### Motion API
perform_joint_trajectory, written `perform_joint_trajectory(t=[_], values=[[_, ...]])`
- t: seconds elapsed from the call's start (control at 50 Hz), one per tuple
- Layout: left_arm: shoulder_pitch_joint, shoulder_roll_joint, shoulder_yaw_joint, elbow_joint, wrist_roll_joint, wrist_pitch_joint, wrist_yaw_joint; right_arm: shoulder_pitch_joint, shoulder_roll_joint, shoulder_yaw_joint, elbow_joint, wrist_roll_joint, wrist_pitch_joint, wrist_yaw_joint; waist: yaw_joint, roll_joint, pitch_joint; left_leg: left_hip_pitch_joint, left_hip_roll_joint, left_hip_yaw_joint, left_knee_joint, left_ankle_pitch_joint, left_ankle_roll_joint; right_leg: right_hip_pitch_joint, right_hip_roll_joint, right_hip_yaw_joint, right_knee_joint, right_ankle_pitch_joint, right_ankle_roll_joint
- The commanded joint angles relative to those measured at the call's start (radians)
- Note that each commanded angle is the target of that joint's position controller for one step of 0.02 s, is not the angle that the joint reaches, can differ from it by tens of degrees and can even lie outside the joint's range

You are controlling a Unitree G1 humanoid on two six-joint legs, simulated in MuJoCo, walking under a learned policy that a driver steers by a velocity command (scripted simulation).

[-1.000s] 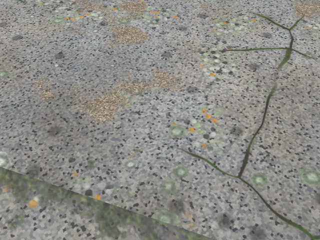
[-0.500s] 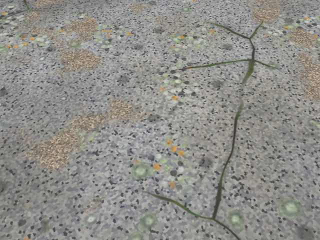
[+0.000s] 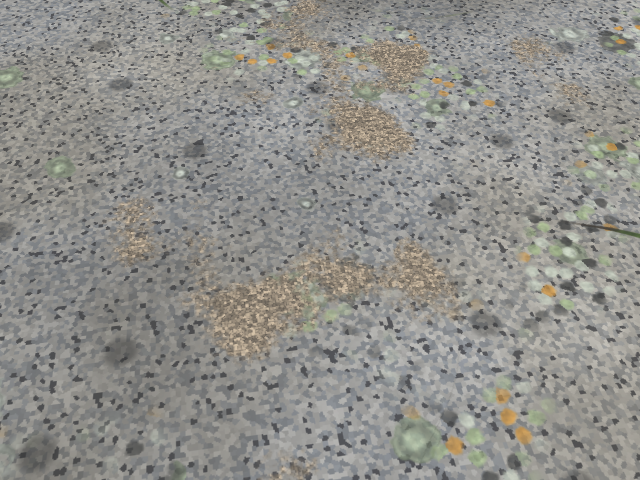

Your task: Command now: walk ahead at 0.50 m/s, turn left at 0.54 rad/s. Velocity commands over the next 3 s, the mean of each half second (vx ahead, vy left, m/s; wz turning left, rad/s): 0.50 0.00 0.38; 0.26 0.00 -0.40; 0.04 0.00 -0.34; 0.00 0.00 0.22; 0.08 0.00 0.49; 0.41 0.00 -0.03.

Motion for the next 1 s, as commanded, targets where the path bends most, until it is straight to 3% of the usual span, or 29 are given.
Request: perform_joint_trajectory(t=[0.02,0.04,0.06,0.08,0.1,0.12,0.14,0.16,0.18,0.2,0.22,0.26,0.32,0.36,0.38,0.44,0.48,0.5,0.52,0.54,0.56,0.58,0.6,0.64,0.7,0.8,0.9,0.96,1.0], values=[[-0.088,0.272,0.090,-0.038,-0.152,0.039,0.015,-0.138,-0.129,-0.058,-0.068,0.202,-0.008,-0.001,-0.079,-0.068,0.292,-0.027,-0.112,0.038,-0.085,-0.172,0.025,-0.162,-0.224,0.145,0.146,0.954,-0.172],[-0.072,0.272,0.091,-0.047,-0.150,0.044,0.021,0.043,-0.167,-0.074,-0.008,0.200,-0.016,-0.004,-0.144,-0.039,0.116,0.245,-0.146,0.079,-0.083,-0.063,0.044,-0.227,-0.219,0.114,0.403,1.063,-0.156],[-0.072,0.236,0.084,-0.050,-0.133,0.037,0.015,0.249,-0.204,-0.105,0.066,0.170,-0.010,-0.016,-0.241,-0.068,-0.019,0.592,-0.150,0.084,-0.074,0.060,0.062,-0.412,-0.171,0.096,0.677,0.971,-0.112],[-0.073,0.161,0.085,-0.069,-0.118,0.014,0.008,0.366,-0.268,-0.124,0.100,0.131,-0.006,-0.036,-0.273,0.115,-0.109,0.956,-0.014,-0.077,0.026,0.463,0.132,-0.782,0.000,0.100,1.172,0.110,-0.014],[0.025,0.094,0.052,-0.132,-0.124,-0.023,-0.012,0.413,-0.334,-0.117,0.125,0.094,-0.022,-0.042,-0.225,0.217,-0.399,1.347,0.140,-0.307,0.291,0.774,0.268,-1.063,-0.013,0.340,1.417,-0.064,-0.011],[-0.055,0.151,0.055,-0.195,-0.156,-0.050,-0.024,0.462,-0.316,-0.129,0.115,0.107,-0.009,-0.045,-0.300,0.218,-0.587,1.440,0.220,-0.421,0.224,0.571,0.406,-1.151,-0.028,0.443,1.428,-0.040,-0.010],[-0.145,0.155,0.051,-0.258,-0.175,-0.059,-0.020,0.478,-0.290,-0.123,0.128,0.108,0.005,-0.056,-0.287,0.154,-0.592,1.363,0.234,-0.504,0.061,0.106,0.400,-1.224,-0.054,0.441,1.362,-0.010,-0.018],[-0.216,0.158,0.050,-0.278,-0.174,-0.055,-0.002,0.408,-0.246,-0.114,0.109,0.105,0.011,-0.071,-0.252,0.002,-0.475,1.155,0.219,-0.522,-0.046,-0.280,0.339,-1.252,-0.108,0.420,1.258,0.136,-0.038],[-0.245,0.204,0.071,-0.282,-0.156,-0.038,0.020,0.237,-0.212,-0.097,0.040,0.109,0.002,-0.077,-0.187,-0.136,-0.308,0.818,0.224,-0.528,-0.131,-0.386,0.312,-1.171,-0.120,0.398,1.107,0.306,-0.034],[-0.254,0.187,0.083,-0.283,-0.133,-0.008,0.034,0.132,-0.216,-0.093,0.014,0.102,-0.009,-0.081,-0.126,-0.171,-0.171,0.523,0.241,-0.509,-0.165,-0.263,0.297,-1.074,-0.135,0.416,1.006,0.382,-0.016],[-0.247,0.150,0.083,-0.289,-0.109,0.015,0.041,0.086,-0.217,-0.091,0.003,0.092,-0.012,-0.084,-0.084,-0.155,-0.106,0.322,0.215,-0.462,-0.177,-0.231,0.283,-0.969,-0.157,0.428,0.893,0.387,0.016],[-0.303,0.152,0.090,-0.322,-0.098,0.024,0.044,0.060,-0.228,-0.094,-0.013,0.083,-0.027,-0.096,-0.059,-0.069,-0.012,0.097,0.114,-0.329,-0.206,-0.220,0.248,-0.857,-0.165,0.429,0.641,0.450,0.039],[-0.417,0.151,0.088,-0.329,-0.090,0.005,0.019,0.107,-0.201,-0.095,0.009,0.108,-0.041,-0.128,-0.097,0.027,-0.057,0.077,-0.047,-0.102,-0.179,-0.212,0.172,-0.659,-0.083,0.357,0.252,0.814,0.014],[-0.489,0.157,0.089,-0.334,-0.115,0.010,0.003,0.189,-0.198,-0.099,0.048,0.126,-0.045,-0.129,-0.139,0.045,-0.042,0.181,-0.008,-0.118,-0.194,-0.336,0.153,-0.668,-0.061,0.338,0.154,0.905,-0.006],[-0.551,0.169,0.089,-0.355,-0.114,0.009,-0.001,0.197,-0.202,-0.102,0.053,0.133,-0.047,-0.127,-0.158,0.038,-0.008,0.220,0.008,-0.134,-0.197,-0.386,0.147,-0.697,-0.062,0.341,0.109,0.883,-0.025],[-0.623,0.212,0.105,-0.389,-0.113,-0.001,-0.018,0.227,-0.223,-0.119,0.076,0.124,-0.047,-0.119,-0.170,0.006,0.034,0.363,0.074,-0.159,-0.155,-0.432,0.115,-0.737,-0.048,0.332,0.050,0.746,-0.105],[-0.487,0.246,0.132,-0.356,-0.109,0.002,-0.024,0.199,-0.217,-0.116,0.080,0.117,-0.041,-0.116,-0.093,-0.002,-0.020,0.420,0.039,-0.103,0.002,-0.195,0.073,-0.598,-0.002,0.294,0.043,0.667,-0.168],[-0.322,0.292,0.157,-0.306,-0.108,0.003,-0.027,0.207,-0.181,-0.106,0.075,0.108,-0.034,-0.117,-0.041,-0.077,-0.107,0.372,-0.045,-0.010,0.255,-0.172,0.032,-0.411,-0.009,0.341,0.032,0.744,-0.203],[-0.189,0.408,0.186,-0.279,-0.105,0.002,-0.039,0.331,-0.100,-0.083,0.060,0.102,-0.053,-0.109,-0.073,-0.375,-0.236,0.009,-0.186,0.059,0.708,-0.494,-0.051,-0.037,-0.223,0.793,-0.074,0.615,-0.381],[-0.129,0.361,0.175,-0.270,-0.117,0.001,-0.052,0.316,-0.118,-0.081,0.062,0.100,-0.078,-0.096,-0.046,-0.434,-0.324,-0.198,-0.238,-0.075,0.841,-0.899,-0.043,0.105,-0.301,1.187,-0.304,0.323,-0.428],[-0.197,0.300,0.157,-0.289,-0.110,-0.005,-0.051,0.196,-0.185,-0.100,0.044,0.127,-0.090,-0.092,-0.036,-0.304,-0.188,-0.326,-0.181,-0.122,0.900,-0.842,-0.015,0.039,-0.304,1.129,-0.315,0.202,-0.374],[-0.300,0.287,0.150,-0.323,-0.093,-0.003,-0.047,0.080,-0.188,-0.099,0.010,0.121,-0.092,-0.102,-0.050,-0.173,-0.098,-0.305,-0.146,-0.110,0.845,-0.750,-0.001,-0.122,-0.269,1.003,-0.304,0.369,-0.339],[-0.382,0.273,0.142,-0.340,-0.089,-0.001,-0.047,0.057,-0.176,-0.101,0.000,0.095,-0.089,-0.112,-0.099,-0.107,-0.054,-0.228,-0.113,-0.102,0.754,-0.695,-0.007,-0.280,-0.237,0.874,-0.285,0.627,-0.322],[-0.447,0.233,0.133,-0.362,-0.089,0.001,-0.045,0.098,-0.173,-0.112,0.003,0.079,-0.065,-0.131,-0.171,-0.135,-0.102,-0.039,-0.084,-0.089,0.614,-0.682,-0.026,-0.416,-0.160,0.691,-0.263,1.017,-0.283],[-0.395,0.272,0.148,-0.356,-0.096,0.007,-0.024,0.093,-0.132,-0.107,-0.001,0.076,-0.042,-0.140,-0.181,-0.143,-0.138,0.002,-0.138,-0.058,0.475,-0.602,-0.068,-0.441,-0.129,0.578,-0.243,1.317,-0.295],[-0.319,0.285,0.160,-0.341,-0.125,0.045,0.020,-0.063,-0.122,-0.098,-0.057,0.087,-0.019,-0.141,-0.134,-0.180,-0.149,-0.008,-0.183,-0.092,0.227,-0.411,-0.102,-0.395,-0.108,0.597,-0.221,1.146,-0.228],[-0.310,0.289,0.170,-0.348,-0.123,0.077,0.037,-0.162,-0.134,-0.093,-0.095,0.092,-0.025,-0.130,-0.108,-0.190,-0.101,-0.035,-0.199,-0.126,0.127,-0.449,-0.118,-0.336,-0.115,0.703,-0.177,1.011,-0.243],[-0.361,0.290,0.174,-0.384,-0.126,0.087,0.042,-0.130,-0.163,-0.099,-0.096,0.095,-0.046,-0.123,-0.130,-0.203,-0.103,0.042,-0.208,-0.138,0.023,-0.510,-0.105,-0.313,-0.099,0.775,-0.122,0.979,-0.241],[-0.432,0.281,0.168,-0.423,-0.127,0.092,0.039,-0.031,-0.184,-0.109,-0.073,0.093,-0.059,-0.121,-0.189,-0.185,-0.132,0.276,-0.177,-0.119,-0.145,-0.328,-0.071,-0.391,-0.026,0.758,-0.031,0.913,-0.189]])
Next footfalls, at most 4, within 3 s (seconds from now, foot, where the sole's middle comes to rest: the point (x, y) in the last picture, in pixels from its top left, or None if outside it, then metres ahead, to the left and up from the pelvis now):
0.08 left None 0.23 0.13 -0.85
0.48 right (391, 474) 0.55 -0.06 -0.85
1.02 left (318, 393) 0.71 0.12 -0.85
1.42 right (417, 447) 0.61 -0.11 -0.85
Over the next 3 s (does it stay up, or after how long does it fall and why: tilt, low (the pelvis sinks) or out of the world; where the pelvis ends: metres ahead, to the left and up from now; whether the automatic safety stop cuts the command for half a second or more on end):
stays up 0.83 0.12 -0.07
